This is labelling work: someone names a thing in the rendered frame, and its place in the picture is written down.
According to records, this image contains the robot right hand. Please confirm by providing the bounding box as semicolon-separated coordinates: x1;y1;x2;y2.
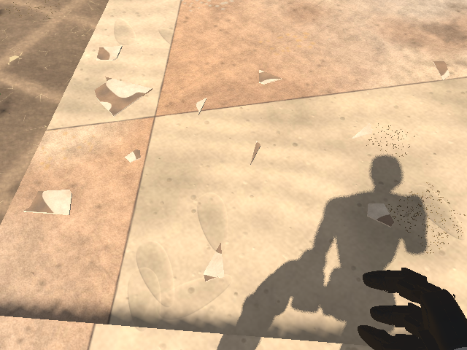
358;268;467;350

